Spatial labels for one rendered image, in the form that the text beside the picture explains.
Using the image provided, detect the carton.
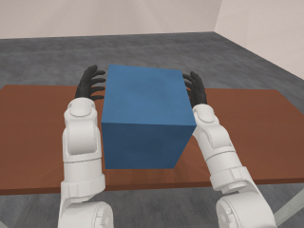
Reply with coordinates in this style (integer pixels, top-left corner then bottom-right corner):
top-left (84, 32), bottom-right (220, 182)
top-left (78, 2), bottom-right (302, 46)
top-left (101, 64), bottom-right (197, 169)

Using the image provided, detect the robot right upper arm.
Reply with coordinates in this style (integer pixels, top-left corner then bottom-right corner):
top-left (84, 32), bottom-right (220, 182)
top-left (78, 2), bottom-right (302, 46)
top-left (216, 190), bottom-right (277, 228)

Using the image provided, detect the table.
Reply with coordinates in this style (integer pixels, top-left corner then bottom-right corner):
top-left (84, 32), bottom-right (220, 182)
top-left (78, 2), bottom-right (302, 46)
top-left (0, 85), bottom-right (304, 228)

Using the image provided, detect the robot left upper arm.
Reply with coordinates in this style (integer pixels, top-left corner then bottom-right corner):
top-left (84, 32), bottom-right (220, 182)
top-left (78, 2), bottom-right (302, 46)
top-left (58, 201), bottom-right (114, 228)

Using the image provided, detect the robot right hand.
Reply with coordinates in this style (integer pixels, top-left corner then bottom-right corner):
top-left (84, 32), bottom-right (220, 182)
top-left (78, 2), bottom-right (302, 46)
top-left (182, 71), bottom-right (208, 109)

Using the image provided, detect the robot left hand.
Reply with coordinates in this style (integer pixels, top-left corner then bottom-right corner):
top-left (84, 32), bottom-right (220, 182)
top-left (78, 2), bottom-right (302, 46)
top-left (74, 65), bottom-right (106, 101)

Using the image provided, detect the robot left forearm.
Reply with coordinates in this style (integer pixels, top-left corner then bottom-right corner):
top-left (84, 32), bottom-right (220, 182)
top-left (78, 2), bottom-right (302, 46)
top-left (57, 97), bottom-right (105, 228)

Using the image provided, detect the robot right forearm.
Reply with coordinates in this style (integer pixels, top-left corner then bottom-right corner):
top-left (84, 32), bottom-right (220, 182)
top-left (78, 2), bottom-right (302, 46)
top-left (192, 104), bottom-right (276, 224)

